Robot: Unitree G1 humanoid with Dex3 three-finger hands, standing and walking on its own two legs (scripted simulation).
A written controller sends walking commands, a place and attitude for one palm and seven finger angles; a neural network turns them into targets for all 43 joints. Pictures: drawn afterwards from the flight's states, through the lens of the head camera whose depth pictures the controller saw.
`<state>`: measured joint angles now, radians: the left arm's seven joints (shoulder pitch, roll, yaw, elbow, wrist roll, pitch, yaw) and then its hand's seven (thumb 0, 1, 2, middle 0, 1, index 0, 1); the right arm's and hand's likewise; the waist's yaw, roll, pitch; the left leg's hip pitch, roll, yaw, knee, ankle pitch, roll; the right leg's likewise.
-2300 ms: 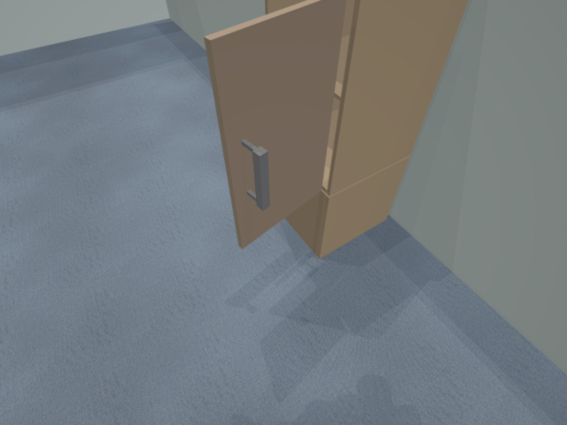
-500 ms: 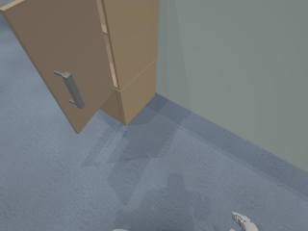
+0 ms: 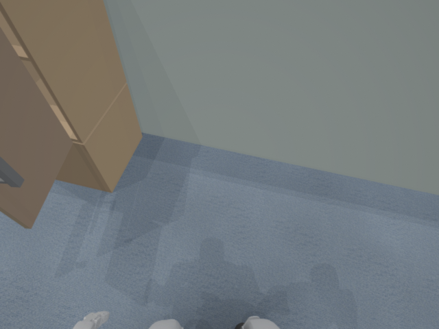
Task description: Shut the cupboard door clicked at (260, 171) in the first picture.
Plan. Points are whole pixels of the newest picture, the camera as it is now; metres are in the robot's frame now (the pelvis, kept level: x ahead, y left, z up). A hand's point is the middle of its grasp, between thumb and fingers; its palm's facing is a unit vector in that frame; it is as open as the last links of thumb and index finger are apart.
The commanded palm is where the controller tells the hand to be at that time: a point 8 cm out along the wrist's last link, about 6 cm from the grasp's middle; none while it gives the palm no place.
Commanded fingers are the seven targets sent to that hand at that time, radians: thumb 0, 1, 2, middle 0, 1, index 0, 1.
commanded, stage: walk around to get in front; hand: left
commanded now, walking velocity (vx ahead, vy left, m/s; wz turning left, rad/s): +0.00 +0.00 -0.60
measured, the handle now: out of the picture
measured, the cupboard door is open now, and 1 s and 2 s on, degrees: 100 100 100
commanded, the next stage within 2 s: none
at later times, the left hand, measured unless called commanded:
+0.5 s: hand (150, 326) +0.14 +0.14 -0.16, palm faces -0.30 -0.92 -0.24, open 7.4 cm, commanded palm none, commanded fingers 0.00 0.90 0.90 -0.20 -0.30 -0.20 -0.30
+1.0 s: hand (194, 296) +0.20 +0.06 -0.15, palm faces -0.57 -0.78 -0.27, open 7.4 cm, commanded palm none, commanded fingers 0.00 0.90 0.90 -0.20 -0.30 -0.20 -0.30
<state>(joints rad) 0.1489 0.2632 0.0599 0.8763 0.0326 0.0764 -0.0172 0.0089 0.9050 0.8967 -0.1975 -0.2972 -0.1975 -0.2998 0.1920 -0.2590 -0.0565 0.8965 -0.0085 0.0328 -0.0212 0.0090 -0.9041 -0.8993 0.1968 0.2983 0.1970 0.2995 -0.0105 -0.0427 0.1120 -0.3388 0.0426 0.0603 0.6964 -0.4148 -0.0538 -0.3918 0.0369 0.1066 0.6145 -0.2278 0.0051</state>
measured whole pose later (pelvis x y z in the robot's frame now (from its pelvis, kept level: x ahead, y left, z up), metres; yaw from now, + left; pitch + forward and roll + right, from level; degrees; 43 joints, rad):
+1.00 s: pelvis -0.01 -0.06 +0.00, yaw -36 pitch +1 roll +0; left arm 0.15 0.25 0.06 0.88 0.03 0.04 -0.02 0.01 0.91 0.90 -0.20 -0.30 -0.20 -0.30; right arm 0.19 -0.27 -0.06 0.93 -0.01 0.06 -0.02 0.01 -0.90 -0.90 0.20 0.30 0.20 0.30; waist 0.00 0.02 0.12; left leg -0.44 0.12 0.05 1.02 -0.52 -0.08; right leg -0.30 0.00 -0.01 0.61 -0.32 -0.01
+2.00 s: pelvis +0.05 -0.18 +0.02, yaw -74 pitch +2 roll -1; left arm 0.17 0.26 0.08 0.96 0.04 0.04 -0.07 0.02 0.91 0.90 -0.19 -0.30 -0.19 -0.30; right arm 0.29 -0.18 -0.02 0.93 -0.04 -0.07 -0.01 0.00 -0.90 -0.90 0.20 0.30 0.20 0.30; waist 0.01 -0.04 0.07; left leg -0.19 0.13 0.18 0.45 -0.28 -0.04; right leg -0.53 -0.06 -0.06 1.03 -0.34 0.01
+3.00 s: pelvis +0.04 -0.59 +0.01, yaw -82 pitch +0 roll +0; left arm 0.10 0.16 0.04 0.99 0.03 -0.04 0.00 0.00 0.91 0.90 -0.20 -0.30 -0.20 -0.30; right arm 0.32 -0.17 -0.05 1.09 -0.01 0.03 0.00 0.01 -0.91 -0.90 0.20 0.30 0.19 0.30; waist -0.05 -0.03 0.07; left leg -0.41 0.09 0.11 0.94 -0.47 -0.06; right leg -0.25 -0.10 -0.23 0.53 -0.26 -0.02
